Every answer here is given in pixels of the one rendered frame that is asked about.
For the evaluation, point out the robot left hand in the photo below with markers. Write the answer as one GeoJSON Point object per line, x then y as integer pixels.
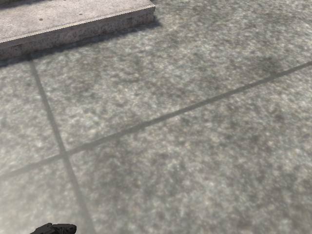
{"type": "Point", "coordinates": [60, 228]}

